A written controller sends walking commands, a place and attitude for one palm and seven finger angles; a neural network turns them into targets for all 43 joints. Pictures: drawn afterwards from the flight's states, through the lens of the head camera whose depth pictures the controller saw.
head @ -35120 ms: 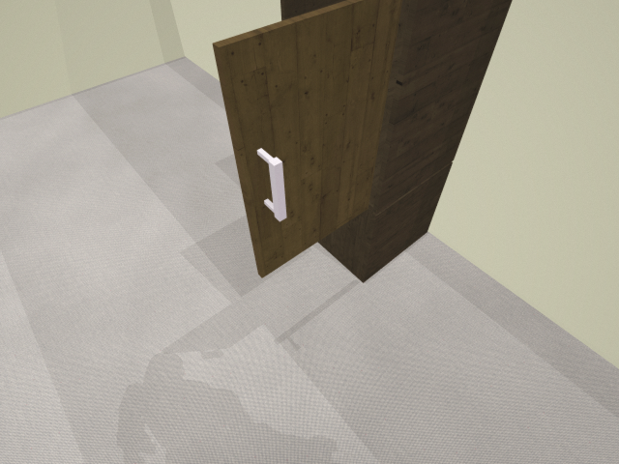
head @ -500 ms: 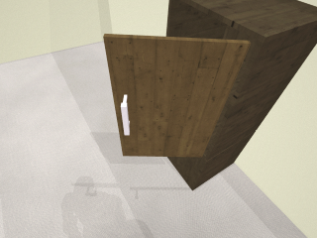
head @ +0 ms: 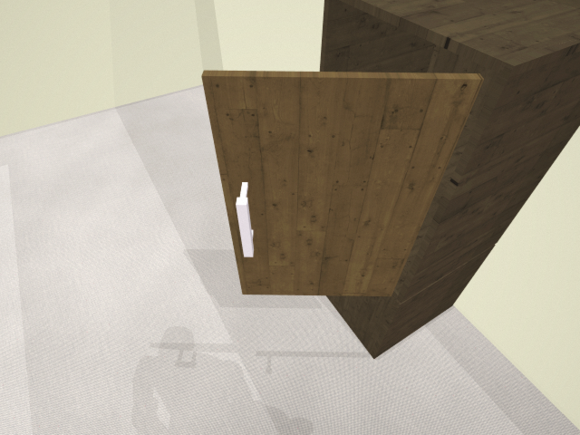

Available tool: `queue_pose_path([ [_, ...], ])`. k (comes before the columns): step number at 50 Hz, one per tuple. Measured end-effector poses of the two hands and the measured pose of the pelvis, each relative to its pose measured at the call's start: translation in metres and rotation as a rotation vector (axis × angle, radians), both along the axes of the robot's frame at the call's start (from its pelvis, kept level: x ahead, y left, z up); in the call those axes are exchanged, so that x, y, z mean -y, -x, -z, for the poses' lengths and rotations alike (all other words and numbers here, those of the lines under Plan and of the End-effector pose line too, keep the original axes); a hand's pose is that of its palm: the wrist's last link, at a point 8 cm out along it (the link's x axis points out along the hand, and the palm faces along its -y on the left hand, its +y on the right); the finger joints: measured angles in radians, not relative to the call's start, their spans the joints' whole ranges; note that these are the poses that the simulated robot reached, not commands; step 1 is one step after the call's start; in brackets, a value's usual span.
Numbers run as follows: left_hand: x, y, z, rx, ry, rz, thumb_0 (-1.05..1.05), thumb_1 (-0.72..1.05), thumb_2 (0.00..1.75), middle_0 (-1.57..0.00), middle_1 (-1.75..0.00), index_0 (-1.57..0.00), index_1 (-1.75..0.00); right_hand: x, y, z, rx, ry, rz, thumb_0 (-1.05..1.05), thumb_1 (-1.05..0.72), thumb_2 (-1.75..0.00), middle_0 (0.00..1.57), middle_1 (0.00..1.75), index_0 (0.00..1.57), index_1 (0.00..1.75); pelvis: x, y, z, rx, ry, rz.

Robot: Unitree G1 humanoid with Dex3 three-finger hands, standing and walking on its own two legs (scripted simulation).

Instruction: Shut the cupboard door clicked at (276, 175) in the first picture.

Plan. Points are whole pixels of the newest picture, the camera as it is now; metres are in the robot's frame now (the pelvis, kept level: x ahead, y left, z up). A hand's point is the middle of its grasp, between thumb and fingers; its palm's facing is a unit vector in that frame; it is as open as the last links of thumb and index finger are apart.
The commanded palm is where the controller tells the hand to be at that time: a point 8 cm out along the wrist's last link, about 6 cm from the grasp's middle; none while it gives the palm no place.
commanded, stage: look again from close up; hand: left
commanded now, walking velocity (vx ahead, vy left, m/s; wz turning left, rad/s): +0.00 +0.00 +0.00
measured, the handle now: (246, 221) +0.49 +0.11 -0.02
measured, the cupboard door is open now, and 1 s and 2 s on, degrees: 58 58 58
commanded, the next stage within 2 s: shuffle to correct the standing spot in 0.12 s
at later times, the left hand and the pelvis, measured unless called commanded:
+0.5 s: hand out of the picture +0.01 +0.17 -0.18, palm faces -0.05 -0.98 -0.20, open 7.4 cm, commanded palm none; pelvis +0.00 -0.02 +0.00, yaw -3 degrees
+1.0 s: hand out of the picture +0.04 +0.09 -0.18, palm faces +0.03 -0.99 -0.11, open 7.4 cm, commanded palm none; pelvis +0.04 -0.07 +0.01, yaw +0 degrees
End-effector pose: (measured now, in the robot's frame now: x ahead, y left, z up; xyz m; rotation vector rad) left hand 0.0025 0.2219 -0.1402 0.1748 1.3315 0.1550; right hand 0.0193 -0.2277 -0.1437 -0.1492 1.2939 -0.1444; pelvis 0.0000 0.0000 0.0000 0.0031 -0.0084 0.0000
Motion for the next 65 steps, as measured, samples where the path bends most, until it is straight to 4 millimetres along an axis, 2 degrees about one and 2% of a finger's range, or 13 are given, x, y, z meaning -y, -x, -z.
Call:
queue_pose_path([
  [6, -0.007, -0.014, 0.0, 0.017, -0.001, 0.016, 0.0, 0.9, 0.9, -0.2, -0.3, -0.2, -0.3, 0.007, -0.025, -0.009, 0.048, 0.029, -0.019, 0.01, -0.92, -0.9, 0.2, 0.3, 0.2, 0.3, 0.0, -0.004, -0.002, -0.001, 0.0, 0.005],
  [11, -0.013, -0.021, 0.0, 0.025, -0.005, 0.023, 0.0, 0.9, 0.9, -0.2, -0.3, -0.2, -0.3, 0.013, -0.037, -0.015, 0.063, 0.049, -0.032, 0.0, -0.92, -0.9, 0.2, 0.3, 0.2, 0.3, 0.001, -0.005, -0.003, 0.001, 0.001, 0.006],
  [20, -0.011, -0.016, 0.005, -0.017, 0.003, 0.029, 0.0, 0.9, 0.9, -0.2, -0.3, -0.2, -0.3, 0.015, -0.034, -0.015, 0.045, 0.057, -0.017, 0.0, -0.91, -0.9, 0.2, 0.3, 0.2, 0.3, 0.005, -0.006, -0.002, -0.006, -0.005, 0.014],
  [27, 0.01, -0.001, 0.007, -0.092, 0.012, 0.048, 0.0, 0.91, 0.9, -0.19, -0.3, -0.2, -0.3, 0.031, -0.007, -0.004, -0.008, 0.044, 0.048, 0.0, -0.91, -0.9, 0.2, 0.3, 0.21, 0.3, 0.025, -0.003, 0.003, -0.021, -0.011, 0.056],
  [32, 0.033, 0.009, 0.006, -0.087, 0.025, -0.008, 0.0, 0.91, 0.9, -0.19, -0.3, -0.2, -0.3, 0.045, 0.01, -0.003, -0.109, 0.043, 0.044, 0.0, -0.91, -0.9, 0.2, 0.3, 0.2, 0.3, 0.04, -0.012, 0.002, -0.03, 0.013, 0.011],
  [37, 0.058, 0.022, 0.011, -0.127, 0.072, -0.052, 0.0, 0.9, 0.9, -0.2, -0.3, -0.2, -0.3, 0.046, -0.003, -0.009, -0.127, 0.049, 0.021, 0.0, -0.91, -0.9, 0.2, 0.3, 0.2, 0.3, 0.045, -0.022, 0.0, -0.034, 0.021, -0.015],
  [42, 0.073, 0.028, 0.029, -0.197, 0.134, -0.057, 0.0, 0.9, 0.9, -0.2, -0.3, -0.2, -0.3, 0.044, -0.024, -0.005, -0.068, 0.078, 0.022, 0.01, -0.93, -0.9, 0.2, 0.3, 0.2, 0.3, 0.047, -0.032, 0.011, -0.032, 0.024, -0.004],
  [45, 0.076, 0.014, 0.028, -0.204, 0.14, -0.033, 0.0, 0.9, 0.9, -0.2, -0.3, -0.2, -0.3, 0.047, -0.024, -0.012, -0.051, 0.083, 0.034, 0.01, -0.93, -0.9, 0.2, 0.3, 0.21, 0.3, 0.053, -0.034, 0.006, -0.026, 0.016, 0.005],
  [52, 0.074, -0.047, 0.009, -0.071, 0.079, -0.028, 0.01, 0.92, 0.9, -0.2, -0.3, -0.2, -0.3, 0.065, -0.011, -0.021, -0.104, 0.054, 0.036, 0.0, -0.92, -0.9, 0.2, 0.3, 0.21, 0.3, 0.077, -0.038, -0.008, -0.034, 0.034, -0.005],
  [56, 0.081, -0.079, -0.001, 0.008, 0.025, -0.005, 0.01, 0.93, 0.9, -0.19, -0.3, -0.2, -0.3, 0.088, -0.008, -0.014, -0.127, 0.026, 0.046, 0.0, -0.91, -0.9, 0.2, 0.3, 0.21, 0.3, 0.099, -0.042, -0.007, -0.037, 0.035, -0.016],
  [58, 0.089, -0.093, 0.0, 0.064, -0.006, 0.006, 0.01, 0.92, 0.9, -0.19, -0.3, -0.2, -0.3, 0.103, -0.009, -0.003, -0.135, 0.008, 0.048, 0.0, -0.91, -0.9, 0.2, 0.3, 0.21, 0.3, 0.113, -0.047, 0.002, -0.036, 0.007, -0.023],
  [61, 0.104, -0.103, 0.0, 0.097, -0.025, 0.005, 0.01, 0.92, 0.9, -0.19, -0.3, -0.2, -0.3, 0.122, -0.014, 0.01, -0.152, -0.003, 0.044, 0.0, -0.91, -0.9, 0.2, 0.3, 0.21, 0.3, 0.123, -0.051, 0.008, -0.026, 0.006, -0.026],
  [65, 0.119, -0.106, -0.006, 0.117, -0.012, -0.007, 0.0, 0.92, 0.9, -0.2, -0.3, -0.2, -0.3, 0.136, -0.036, 0.004, -0.117, 0.012, 0.029, 0.0, -0.91, -0.9, 0.2, 0.3, 0.2, 0.3, 0.127, -0.054, 0.003, -0.017, -0.003, -0.033],
])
